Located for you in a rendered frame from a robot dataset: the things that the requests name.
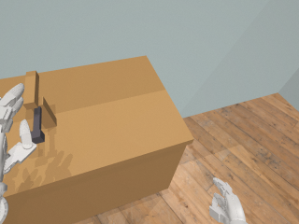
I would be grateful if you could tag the left robot hand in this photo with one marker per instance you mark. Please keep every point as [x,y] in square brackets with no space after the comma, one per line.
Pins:
[10,104]

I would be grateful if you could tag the counter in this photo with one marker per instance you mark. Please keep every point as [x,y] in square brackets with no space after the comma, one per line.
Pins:
[112,136]

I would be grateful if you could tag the right robot hand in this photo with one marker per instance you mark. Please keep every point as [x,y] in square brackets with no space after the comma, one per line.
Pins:
[225,209]

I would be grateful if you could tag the robot left forearm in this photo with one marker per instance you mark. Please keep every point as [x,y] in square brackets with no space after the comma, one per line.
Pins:
[3,202]

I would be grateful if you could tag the tap lever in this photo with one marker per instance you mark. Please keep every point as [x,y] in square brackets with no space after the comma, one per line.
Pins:
[37,135]

